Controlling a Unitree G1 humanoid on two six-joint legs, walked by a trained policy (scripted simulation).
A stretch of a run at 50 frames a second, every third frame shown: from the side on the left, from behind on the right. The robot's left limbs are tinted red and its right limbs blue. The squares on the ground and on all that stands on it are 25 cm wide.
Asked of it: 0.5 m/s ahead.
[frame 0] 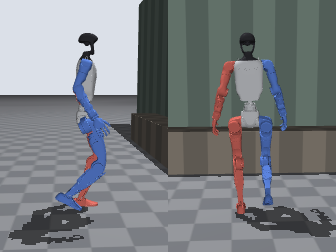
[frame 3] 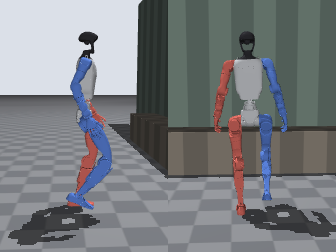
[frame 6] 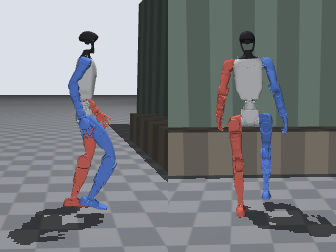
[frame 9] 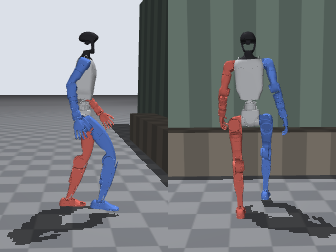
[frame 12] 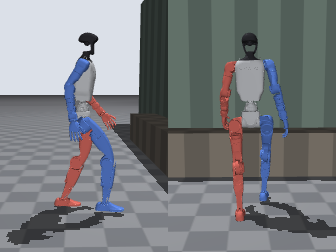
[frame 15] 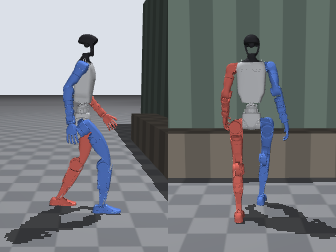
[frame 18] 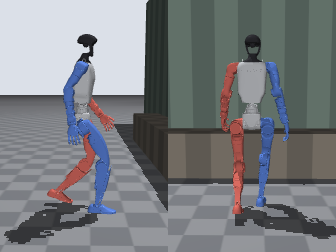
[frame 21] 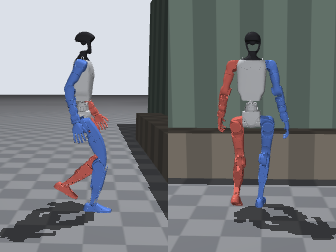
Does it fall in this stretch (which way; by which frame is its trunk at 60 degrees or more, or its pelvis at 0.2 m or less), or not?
no
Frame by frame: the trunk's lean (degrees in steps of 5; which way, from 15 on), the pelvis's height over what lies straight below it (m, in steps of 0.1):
0: 5, 0.8
3: 5, 0.8
6: 5, 0.8
9: 5, 0.8
12: 5, 0.8
15: 5, 0.8
18: 5, 0.7
21: 0, 0.8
